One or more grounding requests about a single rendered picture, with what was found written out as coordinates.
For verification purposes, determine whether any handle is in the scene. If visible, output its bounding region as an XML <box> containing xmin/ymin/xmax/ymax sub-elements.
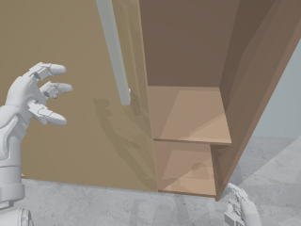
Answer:
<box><xmin>96</xmin><ymin>0</ymin><xmax>131</xmax><ymax>105</ymax></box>

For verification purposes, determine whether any left robot hand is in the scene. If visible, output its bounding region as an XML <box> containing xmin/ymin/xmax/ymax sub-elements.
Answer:
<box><xmin>5</xmin><ymin>62</ymin><xmax>73</xmax><ymax>125</ymax></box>

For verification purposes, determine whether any wardrobe door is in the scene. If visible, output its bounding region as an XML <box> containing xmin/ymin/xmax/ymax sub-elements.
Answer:
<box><xmin>0</xmin><ymin>0</ymin><xmax>159</xmax><ymax>192</ymax></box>

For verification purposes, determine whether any right robot hand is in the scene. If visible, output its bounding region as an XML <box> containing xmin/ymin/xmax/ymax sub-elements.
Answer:
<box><xmin>224</xmin><ymin>183</ymin><xmax>262</xmax><ymax>226</ymax></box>

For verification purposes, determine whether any robot left upper arm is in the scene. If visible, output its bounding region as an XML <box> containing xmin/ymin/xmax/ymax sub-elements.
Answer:
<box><xmin>0</xmin><ymin>208</ymin><xmax>34</xmax><ymax>226</ymax></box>

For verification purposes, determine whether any robot left forearm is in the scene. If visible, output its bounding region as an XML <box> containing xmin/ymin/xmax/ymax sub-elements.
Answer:
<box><xmin>0</xmin><ymin>105</ymin><xmax>31</xmax><ymax>211</ymax></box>

